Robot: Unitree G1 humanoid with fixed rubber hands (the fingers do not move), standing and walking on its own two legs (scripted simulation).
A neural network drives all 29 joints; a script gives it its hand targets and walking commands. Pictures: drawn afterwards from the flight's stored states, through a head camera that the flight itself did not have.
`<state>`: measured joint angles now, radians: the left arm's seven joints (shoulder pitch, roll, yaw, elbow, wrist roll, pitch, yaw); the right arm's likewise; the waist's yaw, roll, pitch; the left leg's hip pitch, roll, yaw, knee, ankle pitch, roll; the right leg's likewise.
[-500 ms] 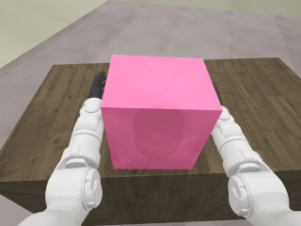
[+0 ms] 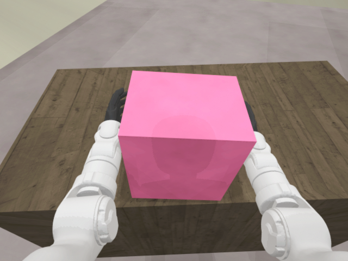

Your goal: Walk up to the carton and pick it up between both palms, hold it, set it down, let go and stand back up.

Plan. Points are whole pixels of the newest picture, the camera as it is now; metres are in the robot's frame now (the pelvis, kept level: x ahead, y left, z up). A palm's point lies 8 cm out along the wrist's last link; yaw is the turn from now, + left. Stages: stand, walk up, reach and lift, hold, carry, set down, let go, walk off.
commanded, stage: set down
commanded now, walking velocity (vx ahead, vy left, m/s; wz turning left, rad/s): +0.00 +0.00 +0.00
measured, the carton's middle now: (180, 141) +0.38 +0.01 +0.07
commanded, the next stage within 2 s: none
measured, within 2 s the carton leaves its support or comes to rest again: rests again in 0.76 s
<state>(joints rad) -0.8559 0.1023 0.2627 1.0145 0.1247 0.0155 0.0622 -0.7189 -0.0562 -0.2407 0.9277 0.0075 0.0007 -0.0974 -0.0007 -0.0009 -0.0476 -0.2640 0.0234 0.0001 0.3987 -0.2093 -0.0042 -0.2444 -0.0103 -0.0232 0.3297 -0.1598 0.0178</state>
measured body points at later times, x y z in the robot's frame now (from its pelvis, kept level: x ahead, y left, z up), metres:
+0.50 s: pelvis +0.00 +0.00 +0.00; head +0.03 +0.01 +0.45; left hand +0.43 +0.17 +0.08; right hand +0.40 -0.16 +0.06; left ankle -0.01 +0.12 -0.75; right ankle +0.00 -0.13 -0.75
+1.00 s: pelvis +0.01 +0.00 +0.00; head +0.04 +0.01 +0.45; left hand +0.43 +0.17 +0.06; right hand +0.40 -0.16 +0.04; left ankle -0.01 +0.12 -0.75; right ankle +0.00 -0.13 -0.75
